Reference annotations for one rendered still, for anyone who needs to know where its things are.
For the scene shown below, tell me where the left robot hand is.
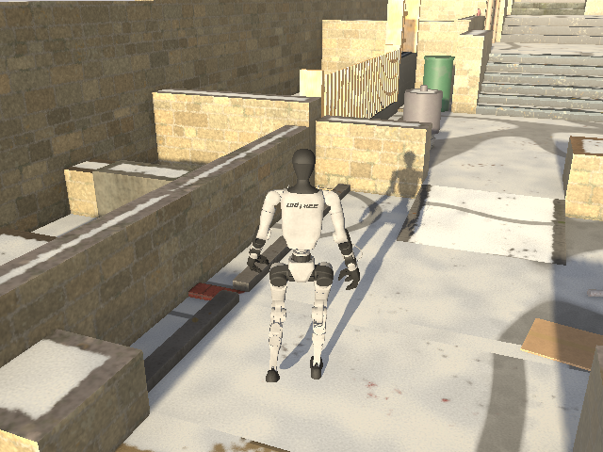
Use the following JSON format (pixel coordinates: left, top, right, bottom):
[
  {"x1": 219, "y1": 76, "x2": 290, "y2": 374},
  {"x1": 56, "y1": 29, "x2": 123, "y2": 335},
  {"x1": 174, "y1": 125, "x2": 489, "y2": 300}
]
[{"x1": 247, "y1": 255, "x2": 269, "y2": 273}]

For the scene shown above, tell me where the left robot foot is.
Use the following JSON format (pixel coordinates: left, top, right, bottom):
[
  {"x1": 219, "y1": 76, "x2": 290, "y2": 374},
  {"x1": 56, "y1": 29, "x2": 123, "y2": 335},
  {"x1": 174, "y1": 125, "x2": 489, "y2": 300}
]
[{"x1": 266, "y1": 368, "x2": 280, "y2": 382}]

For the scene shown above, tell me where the robot right thigh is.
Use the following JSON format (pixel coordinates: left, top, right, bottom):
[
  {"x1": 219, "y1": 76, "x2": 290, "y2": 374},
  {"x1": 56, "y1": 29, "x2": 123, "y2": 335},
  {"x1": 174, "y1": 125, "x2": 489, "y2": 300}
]
[{"x1": 311, "y1": 262, "x2": 334, "y2": 323}]

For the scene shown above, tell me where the left robot upper arm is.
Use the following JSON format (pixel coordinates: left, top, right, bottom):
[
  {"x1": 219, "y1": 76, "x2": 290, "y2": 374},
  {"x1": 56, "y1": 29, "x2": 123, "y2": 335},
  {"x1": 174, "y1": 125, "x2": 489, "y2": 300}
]
[{"x1": 256, "y1": 189, "x2": 284, "y2": 240}]

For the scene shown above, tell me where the right robot hand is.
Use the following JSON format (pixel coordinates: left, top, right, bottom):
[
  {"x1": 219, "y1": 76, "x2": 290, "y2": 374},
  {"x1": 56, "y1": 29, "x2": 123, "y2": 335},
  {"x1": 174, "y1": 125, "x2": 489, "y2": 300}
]
[{"x1": 338, "y1": 267, "x2": 360, "y2": 290}]

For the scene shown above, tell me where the right robot forearm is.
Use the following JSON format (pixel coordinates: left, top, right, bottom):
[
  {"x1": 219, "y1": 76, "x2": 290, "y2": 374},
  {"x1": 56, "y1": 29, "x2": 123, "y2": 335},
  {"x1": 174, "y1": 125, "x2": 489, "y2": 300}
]
[{"x1": 338, "y1": 229, "x2": 358, "y2": 271}]

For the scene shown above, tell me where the left robot forearm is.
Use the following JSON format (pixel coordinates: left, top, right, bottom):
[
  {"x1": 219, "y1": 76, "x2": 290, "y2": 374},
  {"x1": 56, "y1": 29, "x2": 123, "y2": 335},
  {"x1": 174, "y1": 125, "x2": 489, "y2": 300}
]
[{"x1": 249, "y1": 225, "x2": 266, "y2": 259}]

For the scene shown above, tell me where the right robot upper arm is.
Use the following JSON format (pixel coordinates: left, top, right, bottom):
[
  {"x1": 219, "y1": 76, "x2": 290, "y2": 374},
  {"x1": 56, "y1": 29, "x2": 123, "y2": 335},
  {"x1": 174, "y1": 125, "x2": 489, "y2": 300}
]
[{"x1": 322, "y1": 190, "x2": 348, "y2": 244}]

